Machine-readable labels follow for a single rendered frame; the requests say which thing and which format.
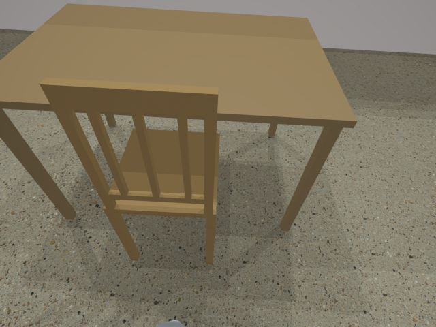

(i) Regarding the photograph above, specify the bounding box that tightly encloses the chair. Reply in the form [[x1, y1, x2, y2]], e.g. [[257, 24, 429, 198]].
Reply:
[[40, 78, 220, 264]]

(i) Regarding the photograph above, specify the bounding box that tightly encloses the table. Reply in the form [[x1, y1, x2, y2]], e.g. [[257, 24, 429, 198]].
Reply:
[[0, 3, 357, 231]]

